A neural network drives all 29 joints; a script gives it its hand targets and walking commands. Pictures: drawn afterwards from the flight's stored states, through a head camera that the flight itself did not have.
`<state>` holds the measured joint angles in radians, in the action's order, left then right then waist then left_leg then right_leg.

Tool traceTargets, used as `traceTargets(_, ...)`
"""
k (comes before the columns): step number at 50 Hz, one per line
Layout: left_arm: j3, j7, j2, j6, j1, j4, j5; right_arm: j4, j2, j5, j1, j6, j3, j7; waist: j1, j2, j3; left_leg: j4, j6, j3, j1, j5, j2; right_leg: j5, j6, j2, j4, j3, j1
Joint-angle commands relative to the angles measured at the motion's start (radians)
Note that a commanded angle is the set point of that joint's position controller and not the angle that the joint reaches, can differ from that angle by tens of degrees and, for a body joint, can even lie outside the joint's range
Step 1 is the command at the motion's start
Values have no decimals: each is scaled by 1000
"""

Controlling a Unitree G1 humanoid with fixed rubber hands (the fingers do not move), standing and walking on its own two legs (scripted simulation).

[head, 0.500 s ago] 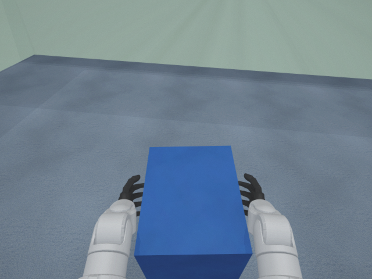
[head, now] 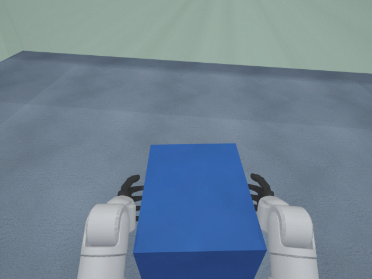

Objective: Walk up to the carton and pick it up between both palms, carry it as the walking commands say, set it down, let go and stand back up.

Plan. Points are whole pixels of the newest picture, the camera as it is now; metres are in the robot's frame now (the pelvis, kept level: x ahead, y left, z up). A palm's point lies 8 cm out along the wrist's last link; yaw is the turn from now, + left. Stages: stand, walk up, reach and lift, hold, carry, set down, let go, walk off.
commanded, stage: carry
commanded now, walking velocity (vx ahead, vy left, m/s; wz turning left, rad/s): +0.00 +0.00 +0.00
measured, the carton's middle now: (194, 223) +0.27 -0.02 +0.03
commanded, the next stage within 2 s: none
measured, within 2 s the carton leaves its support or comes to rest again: neither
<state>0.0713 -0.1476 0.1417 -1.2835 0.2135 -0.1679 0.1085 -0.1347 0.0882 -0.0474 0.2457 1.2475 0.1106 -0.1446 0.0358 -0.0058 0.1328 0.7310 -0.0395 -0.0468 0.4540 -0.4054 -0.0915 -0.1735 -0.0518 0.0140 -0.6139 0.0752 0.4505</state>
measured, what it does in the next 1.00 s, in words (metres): shifts its weight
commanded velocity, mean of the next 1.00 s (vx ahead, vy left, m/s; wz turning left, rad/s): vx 0.00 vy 0.00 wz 0.00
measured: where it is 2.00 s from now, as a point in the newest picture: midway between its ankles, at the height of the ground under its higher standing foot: outside the picture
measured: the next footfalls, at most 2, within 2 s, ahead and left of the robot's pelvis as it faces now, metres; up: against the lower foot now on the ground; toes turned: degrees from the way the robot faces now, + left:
left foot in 1.46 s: -0.15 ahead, +0.03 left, +0.00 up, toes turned -15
right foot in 1.72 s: -0.14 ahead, -0.15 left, +0.00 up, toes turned -8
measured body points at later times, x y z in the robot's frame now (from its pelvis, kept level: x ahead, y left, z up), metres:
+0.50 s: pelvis -0.04 +0.03 +0.01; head -0.08 +0.03 +0.45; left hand +0.23 +0.18 +0.08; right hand +0.24 -0.11 +0.08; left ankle +0.05 +0.14 -0.72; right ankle +0.09 -0.09 -0.72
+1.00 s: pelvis -0.06 +0.02 +0.00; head -0.09 +0.02 +0.45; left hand +0.21 +0.16 +0.07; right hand +0.22 -0.12 +0.08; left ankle +0.05 +0.14 -0.72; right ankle +0.09 -0.09 -0.72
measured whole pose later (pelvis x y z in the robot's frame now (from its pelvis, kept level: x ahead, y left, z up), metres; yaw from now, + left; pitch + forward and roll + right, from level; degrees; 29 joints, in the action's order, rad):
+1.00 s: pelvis -0.06 +0.02 +0.00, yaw +1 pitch +0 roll +1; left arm 0.10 -0.13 0.14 -1.22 0.21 -0.17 0.10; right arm -0.18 0.15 -0.12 0.25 1.21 0.13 -0.13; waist 0.01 -0.01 0.08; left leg 0.59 0.04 -0.11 0.46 -0.20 -0.02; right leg -0.09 -0.01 -0.07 -0.54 0.07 0.50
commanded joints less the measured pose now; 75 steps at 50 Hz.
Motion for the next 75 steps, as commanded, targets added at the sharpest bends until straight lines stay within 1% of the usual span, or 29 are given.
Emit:
traceTargets(1,-606,272,943,41,651,-188,-410,-140,1066,443,611,8,-710,306,-27,5,342,-302,42,12,-270,145,-33,-172,6,-202,202,-153,-88)
traceTargets(2,-614,274,941,37,657,-187,-412,-124,1059,428,603,6,-694,310,-33,122,341,-362,56,156,-256,92,-145,-87,40,-144,113,-84,-79)
traceTargets(3,-624,282,946,30,649,-184,-423,-118,1068,418,585,3,-690,306,-40,133,284,-366,61,175,-110,13,-152,-69,46,-117,134,-59,-137)
traceTargets(6,-633,298,958,32,682,-154,-444,-100,1066,417,615,4,-687,313,-42,61,228,-375,30,74,-11,-179,-84,-251,32,-123,201,-91,-165)
traceTargets(10,-653,303,984,31,711,-150,-459,-104,1053,383,598,2,-673,310,-41,86,195,-400,37,85,-35,-191,-76,-233,49,-118,195,-74,-92)
traceTargets(22,-645,308,987,43,668,-151,-460,-186,1059,393,648,-16,-715,297,-29,-48,266,-325,58,43,-84,-54,-23,-249,37,-128,200,-65,-112)
traceTargets(31,-665,295,983,49,638,-202,-451,-178,1059,407,592,-7,-710,308,-43,103,274,-427,75,87,22,-184,-55,-200,25,-72,55,-10,-204)
traceTargets(42,-629,305,955,74,627,-187,-425,-162,1065,364,576,-34,-699,303,-17,-125,278,-167,82,-62,-206,-34,88,-402,43,-152,328,-100,10)
traceTargets(47,-578,299,935,106,587,-99,-376,-92,1031,323,560,-64,-653,295,-21,-34,264,-296,95,37,-103,-82,25,-288,40,-110,190,-32,-74)
traceTargets(48,-652,298,960,108,606,-204,-420,-212,1036,370,579,-64,-713,296,-25,-28,267,-307,91,46,-88,-108,17,-316,33,-124,184,-61,-74)
traceTargets(51,-625,288,957,99,613,-190,-407,-167,1055,375,594,-52,-702,300,-36,125,275,-444,101,141,58,-226,-80,-201,33,-55,-43,18,-217)
traceTargets(52,-609,288,955,102,579,-152,-388,-141,1035,366,571,-53,-682,308,-45,199,259,-477,102,148,96,-256,-101,-179,34,-36,-117,30,-232)
traceTargets(54,-557,291,915,126,562,-79,-347,-69,1002,331,556,-73,-649,313,-46,144,291,-437,84,89,110,-213,-84,-170,21,-29,-151,37,-294)
traceTargets(57,-574,292,941,126,596,-69,-370,-88,989,329,583,-72,-646,311,-47,210,274,-447,69,58,164,-269,-69,-175,20,7,-149,58,-321)
traceTargets(59,-603,303,952,136,667,-135,-403,-162,1011,347,643,-81,-689,308,-56,117,256,-387,47,13,269,-336,-49,-228,12,5,-175,54,-377)
traceTargets(60,-560,310,936,139,677,-54,-380,-63,983,298,622,-76,-633,309,-62,45,189,-293,35,-39,292,-335,-1,-338,-7,-53,-80,-44,-300)
traceTargets(61,-618,308,965,126,714,-160,-438,-172,1024,361,654,-60,-700,306,-54,-236,166,26,25,-135,148,-211,102,-500,-36,-175,171,-225,-88)
traceTargets(62,-572,309,962,114,697,-82,-415,-125,1013,349,653,-50,-676,307,-32,-377,161,395,20,-121,-130,-61,188,-700,-85,-326,513,-451,265)
traceTargets(63,-392,318,850,171,622,186,-259,155,971,216,624,-111,-515,311,-11,-351,114,531,45,-82,-288,-6,188,-767,-50,-336,613,-393,437)
traceTargets(65,-496,316,877,207,666,22,-336,-4,1008,280,621,-158,-611,303,13,-344,152,482,67,-129,-349,-60,217,-617,73,-219,621,-155,431)
traceTargets(66,-384,323,849,235,658,248,-255,230,951,158,574,-190,-474,297,23,-340,161,403,81,-179,-389,-105,232,-555,141,-157,601,-23,436)
traceTargets(67,-515,322,890,239,701,-9,-362,17,995,261,586,-195,-595,291,21,-330,188,243,110,-209,-388,-182,243,-533,198,-146,579,10,341)
traceTargets(69,-511,311,920,221,714,-34,-355,-69,1005,294,676,-190,-604,278,6,-200,242,-196,139,-149,-321,-206,180,-423,128,-142,356,-25,42)
traceTargets(70,-602,300,960,196,762,-221,-423,-211,1086,395,703,-160,-705,271,9,-83,287,-492,175,-11,-226,-310,91,-341,130,-102,192,-13,-157)
traceTargets(71,-612,296,966,171,786,-223,-421,-213,1078,386,720,-144,-704,266,-14,186,251,-453,215,403,-141,-320,-144,-196,63,-91,-84,-21,-87)
traceTargets(72,-643,293,973,158,774,-291,-446,-210,1075,390,633,-133,-688,266,-31,255,198,-465,219,550,-87,-301,-232,-129,54,-100,-117,-40,33)
traceTargets(73,-547,280,950,169,619,-67,-334,-64,1040,336,597,-138,-606,271,-57,187,180,-465,222,520,-141,-195,-243,-134,42,-80,-182,-42,114)
traceTargets(74,-595,264,932,192,635,-163,-367,-72,1022,332,530,-149,-624,273,-43,141,222,-437,192,457,-208,71,-229,0,44,-60,-228,-79,162)
traceTargets(75,-475,254,867,233,589,65,-236,110,966,218,491,-186,-499,284,-43,130,258,-399,145,321,-280,264,-169,21,36,-52,-268,-55,166)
